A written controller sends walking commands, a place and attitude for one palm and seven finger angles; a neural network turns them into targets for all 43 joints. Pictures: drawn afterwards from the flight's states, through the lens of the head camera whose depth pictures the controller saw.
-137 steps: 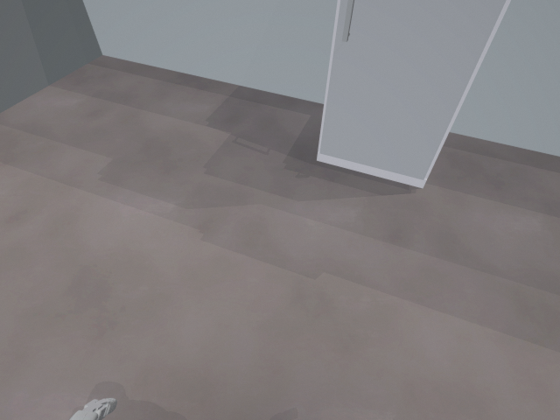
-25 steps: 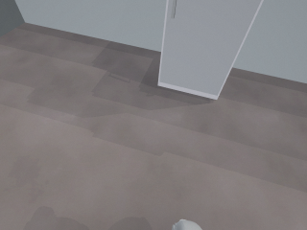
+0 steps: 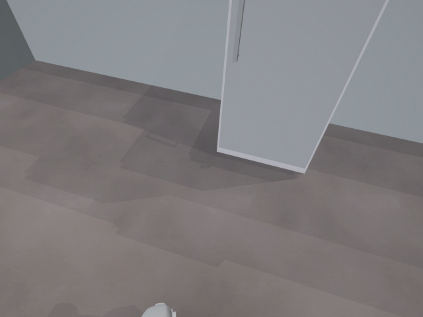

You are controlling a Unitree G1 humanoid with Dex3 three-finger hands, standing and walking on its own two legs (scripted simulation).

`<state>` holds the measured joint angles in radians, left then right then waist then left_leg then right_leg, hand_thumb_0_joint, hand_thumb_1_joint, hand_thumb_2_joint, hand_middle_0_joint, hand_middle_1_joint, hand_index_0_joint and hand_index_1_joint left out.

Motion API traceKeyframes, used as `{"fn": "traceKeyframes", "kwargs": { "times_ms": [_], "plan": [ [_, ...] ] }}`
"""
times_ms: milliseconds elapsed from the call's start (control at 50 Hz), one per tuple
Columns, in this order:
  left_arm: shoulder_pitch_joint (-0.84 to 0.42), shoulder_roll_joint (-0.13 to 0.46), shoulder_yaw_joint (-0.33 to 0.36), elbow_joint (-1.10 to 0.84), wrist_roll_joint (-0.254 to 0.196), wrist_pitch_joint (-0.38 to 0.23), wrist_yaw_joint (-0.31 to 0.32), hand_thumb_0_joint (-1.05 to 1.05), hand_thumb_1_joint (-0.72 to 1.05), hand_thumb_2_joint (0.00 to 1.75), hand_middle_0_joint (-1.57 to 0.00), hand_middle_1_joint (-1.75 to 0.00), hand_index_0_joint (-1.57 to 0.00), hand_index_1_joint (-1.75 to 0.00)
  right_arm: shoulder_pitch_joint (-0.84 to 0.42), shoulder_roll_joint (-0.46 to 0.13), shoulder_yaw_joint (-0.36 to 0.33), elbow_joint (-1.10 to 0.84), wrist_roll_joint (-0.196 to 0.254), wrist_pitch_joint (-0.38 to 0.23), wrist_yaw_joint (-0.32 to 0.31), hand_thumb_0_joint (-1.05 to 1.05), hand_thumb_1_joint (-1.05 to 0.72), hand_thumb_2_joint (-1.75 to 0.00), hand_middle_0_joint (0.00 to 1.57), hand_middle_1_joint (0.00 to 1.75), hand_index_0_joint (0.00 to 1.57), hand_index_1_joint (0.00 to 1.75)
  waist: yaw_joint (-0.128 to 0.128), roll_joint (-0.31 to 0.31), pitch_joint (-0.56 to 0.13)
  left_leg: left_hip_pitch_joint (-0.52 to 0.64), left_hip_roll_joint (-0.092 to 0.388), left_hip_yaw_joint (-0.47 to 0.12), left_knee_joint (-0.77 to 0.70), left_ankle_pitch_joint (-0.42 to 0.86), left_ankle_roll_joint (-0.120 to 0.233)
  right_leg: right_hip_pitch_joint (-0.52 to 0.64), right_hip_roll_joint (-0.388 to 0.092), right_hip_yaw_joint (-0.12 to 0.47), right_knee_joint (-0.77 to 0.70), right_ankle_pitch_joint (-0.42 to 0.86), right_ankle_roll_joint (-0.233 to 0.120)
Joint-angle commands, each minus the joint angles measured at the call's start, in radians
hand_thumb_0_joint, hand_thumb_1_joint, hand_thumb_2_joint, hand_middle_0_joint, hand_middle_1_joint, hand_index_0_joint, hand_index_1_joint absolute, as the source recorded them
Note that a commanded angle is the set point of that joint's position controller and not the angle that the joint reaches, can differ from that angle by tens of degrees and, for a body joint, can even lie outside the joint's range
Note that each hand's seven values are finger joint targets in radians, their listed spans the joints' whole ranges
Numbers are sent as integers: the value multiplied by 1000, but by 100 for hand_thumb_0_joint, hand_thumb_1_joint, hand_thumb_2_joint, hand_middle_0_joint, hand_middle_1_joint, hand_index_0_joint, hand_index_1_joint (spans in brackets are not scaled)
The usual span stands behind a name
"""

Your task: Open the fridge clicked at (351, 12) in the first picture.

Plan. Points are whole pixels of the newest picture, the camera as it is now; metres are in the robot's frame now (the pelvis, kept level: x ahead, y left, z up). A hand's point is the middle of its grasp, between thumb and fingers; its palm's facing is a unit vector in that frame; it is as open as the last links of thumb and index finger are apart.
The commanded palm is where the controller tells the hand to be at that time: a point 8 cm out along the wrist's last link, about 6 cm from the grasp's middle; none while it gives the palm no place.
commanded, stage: walk to a spot facing it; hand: left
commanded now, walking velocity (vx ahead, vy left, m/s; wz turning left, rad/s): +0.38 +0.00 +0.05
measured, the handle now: (242, 2) +1.18 -0.06 +0.17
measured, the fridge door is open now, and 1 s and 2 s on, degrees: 0 0 0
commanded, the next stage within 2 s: turn to face it in 0.58 s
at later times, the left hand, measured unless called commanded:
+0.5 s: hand (128, 263) +0.27 +0.22 -0.17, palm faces -0.04 -0.99 -0.15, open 7.4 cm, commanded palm none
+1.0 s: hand (167, 207) +0.44 +0.15 -0.17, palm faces -0.13 -0.97 -0.20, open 7.3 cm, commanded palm none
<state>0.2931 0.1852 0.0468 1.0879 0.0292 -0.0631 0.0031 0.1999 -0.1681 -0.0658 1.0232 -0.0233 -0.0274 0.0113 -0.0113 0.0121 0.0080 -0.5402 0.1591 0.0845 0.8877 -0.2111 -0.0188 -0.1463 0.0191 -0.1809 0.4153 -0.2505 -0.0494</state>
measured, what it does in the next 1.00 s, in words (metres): walks ahead: left foot, then right foot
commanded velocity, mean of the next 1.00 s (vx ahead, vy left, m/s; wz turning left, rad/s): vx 0.22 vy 0.00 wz -0.20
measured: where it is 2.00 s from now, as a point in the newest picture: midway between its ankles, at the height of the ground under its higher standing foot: (228, 248)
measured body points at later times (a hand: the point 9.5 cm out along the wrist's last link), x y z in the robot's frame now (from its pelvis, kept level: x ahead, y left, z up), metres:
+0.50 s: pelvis +0.21 +0.04 +0.01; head +0.22 +0.05 +0.45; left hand +0.28 +0.27 -0.15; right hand +0.13 -0.18 -0.14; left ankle +0.14 +0.13 -0.74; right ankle +0.31 -0.12 -0.68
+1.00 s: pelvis +0.38 -0.02 +0.00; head +0.39 -0.03 +0.45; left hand +0.45 +0.20 -0.15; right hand +0.40 -0.27 -0.15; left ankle +0.45 +0.11 -0.70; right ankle +0.40 -0.11 -0.74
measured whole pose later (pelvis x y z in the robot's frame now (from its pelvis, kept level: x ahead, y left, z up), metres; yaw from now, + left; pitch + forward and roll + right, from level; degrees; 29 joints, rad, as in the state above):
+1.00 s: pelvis +0.38 -0.02 +0.00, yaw -11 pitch -1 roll -1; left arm 0.24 0.15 0.05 1.07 0.03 -0.03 0.01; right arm 0.17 -0.19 -0.05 1.03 -0.02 0.00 -0.03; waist 0.00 0.03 0.04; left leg -0.47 0.12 0.07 0.85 -0.31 -0.06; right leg -0.25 0.03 -0.11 0.45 -0.19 -0.07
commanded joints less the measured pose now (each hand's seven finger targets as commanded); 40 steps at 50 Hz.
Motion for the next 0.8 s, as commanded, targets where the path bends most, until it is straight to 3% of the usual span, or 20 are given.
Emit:
{"fn": "traceKeyframes", "kwargs": {
  "times_ms": [0, 60, 80, 100, 120, 140, 160, 200, 240, 280, 380, 480, 520, 560, 600, 620, 640, 660, 720, 780],
  "plan": [
    [69, 129, 23, -31, 0, -18, 4, 0, 90, 90, -20, -30, -20, -30, -12, -24, 7, -54, 0, -15, 22, 0, -90, -90, 20, 30, 20, 30, 30, -102, 112, 65, -18, 19, -173, 0, 3, -83, -295, 217, -233, -52, -109],
    [95, 138, 28, -20, -1, -13, 4, 0, 90, 90, -20, -30, -20, -30, 0, -45, 3, -55, -2, -28, 19, 0, -90, -90, 20, 30, 20, 30, 16, -43, 91, 185, -51, 61, -295, -26, 16, -42, -298, 203, -140, 41, -96],
    [87, 135, 27, -21, -5, -11, 4, 0, 90, 90, -20, -30, -20, -30, 71, -66, -1, -33, -5, -35, 13, 0, -90, -90, 20, 30, 20, 30, -22, -4, 60, 329, -73, 74, -355, -12, 22, -91, -266, 164, -32, 114, -77],
    [92, 109, 23, -29, -10, -11, 0, 0, 90, 90, -20, -30, -20, -30, 197, -122, -15, 6, -10, -43, 4, 0, -90, -90, 20, 30, 20, 30, -73, 114, -21, 543, -26, -14, -427, -33, 55, -177, -193, 93, 198, 176, -37],
    [105, 52, 13, -53, -20, -11, -10, 0, 90, 90, -20, -30, -20, -30, 332, -240, -43, 34, -23, -49, -7, 0, -90, -90, 20, 30, 20, 30, -110, 353, -106, 727, 229, -369, -542, -57, 151, -392, -60, -9, 533, -96, 25],
    [23, 69, 8, -94, -12, -15, -10, 0, 90, 90, -20, -30, -20, -30, 392, -271, -44, 51, -8, -38, -16, 0, -90, -90, 20, 30, 20, 30, -127, 333, -88, 740, 324, -507, -628, -29, 215, -518, -38, 79, 735, -319, 27],
    [-20, 91, 19, -86, -6, -11, -6, 0, 90, 90, -20, -30, -20, -30, 346, -217, -31, 56, -8, -39, -26, 0, -90, -90, 20, 30, 20, 30, -116, 233, -45, 674, 299, -454, -641, -15, 205, -549, -85, 143, 827, -266, 22],
    [-35, 63, 24, -70, -5, -4, -18, 0, 90, 90, -20, -30, -20, -30, 219, -138, -6, 20, -3, -52, -31, 0, -90, -90, 20, 30, 20, 30, -59, 86, 38, 535, 247, -301, -658, 78, 171, -542, -145, 171, 847, -117, 30],
    [11, 32, 20, -44, 0, 16, -23, 0, 90, 90, -20, -30, -20, -30, 171, -103, 2, 21, 0, -64, -34, 0, -90, -90, 20, 30, 20, 30, -8, 34, 50, 457, 196, -162, -676, 138, 136, -482, -156, 169, 820, -42, 48],
    [38, 4, 24, -38, 5, 39, -22, 0, 90, 90, -20, -30, -20, -30, 170, -78, -1, 25, 0, -69, -38, 0, -90, -90, 20, 30, 20, 30, 13, 68, 51, 435, 164, -73, -700, 136, 134, -478, -158, 162, 786, 12, 61],
    [-51, 3, 25, -75, 2, 57, -32, 0, 90, 90, -20, -30, -20, -30, 209, -83, 5, 59, 7, -71, -38, 0, -90, -90, 20, 30, 20, 30, 17, 97, 113, 461, 139, 21, -746, 150, 142, -546, -171, 135, 623, 113, 77],
    [-208, -4, 16, -124, -2, 47, -36, 0, 90, 90, -20, -30, -20, -30, 294, -91, 3, 103, -4, -63, -37, 0, -90, -90, 20, 30, 20, 30, -34, 105, 159, 533, 150, 75, -713, 277, 139, -491, -140, 64, 326, 102, 51],
    [-221, 1, 15, -128, -4, 42, -33, 0, 90, 90, -20, -30, -20, -30, 307, -99, 2, 115, -7, -57, -37, 0, -90, -90, 20, 30, 20, 30, -35, 124, 156, 556, 166, 92, -673, 357, 132, -437, -118, 49, 263, 76, 29],
    [-140, 21, 22, -109, -3, 33, -28, 0, 90, 90, -20, -30, -20, -30, 288, -116, -1, 118, -7, -53, -38, 0, -90, -90, 20, 30, 20, 30, 13, 115, 108, 563, 173, 115, -553, 555, 122, -300, -73, 28, 218, 31, -3],
    [98, 71, 38, -30, 6, 15, -22, 0, 90, 90, -20, -30, -20, -30, 253, -134, -5, 111, 3, -50, -34, 0, -90, -90, 20, 30, 20, 30, 122, 66, -23, 490, 109, 172, -247, 619, 72, 20, -26, 2, 118, 113, -25],
    [209, 165, 63, 4, 12, 0, -11, 0, 90, 90, -20, -30, -20, -30, 282, -95, 2, 100, 14, -49, -22, 0, -90, -90, 20, 30, 20, 30, 159, -106, -132, 265, 46, 190, 28, 342, 34, 274, -196, 197, 95, 154, -76],
    [273, 261, 84, 11, -3, -2, 3, 0, 90, 90, -20, -30, -20, -30, 329, -33, 14, 70, 22, -49, -22, 0, -90, -90, 20, 30, 20, 30, 140, -324, -242, 35, -107, 131, 350, -334, -9, 428, -466, 628, -23, 310, -195],
    [230, 262, 82, 1, -21, 6, 12, 0, 90, 90, -20, -30, -20, -30, 247, -58, 10, 52, 24, -38, -30, 0, -90, -90, 20, 30, 20, 30, 139, -198, -191, -10, -83, -16, 464, -366, 14, 346, -481, 633, -94, 348, -227],
    [9, 137, 38, -49, -21, 2, 16, 0, 90, 90, -20, -30, -20, -30, 183, -22, 12, 59, 9, -18, -30, 0, -90, -90, 20, 30, 20, 30, 42, -81, 13, 33, 8, -61, 417, -187, 2, -46, -386, 407, -142, 320, -151],
    [-49, 79, 16, -58, -10, -3, 22, 0, 90, 90, -20, -30, -20, -30, 243, 14, 18, 78, 2, 14, -32, 0, -90, -90, 20, 30, 20, 30, -29, -70, 21, 135, -1, -35, 255, -141, -24, -194, -300, 231, -147, 485, -111]
  ]
}}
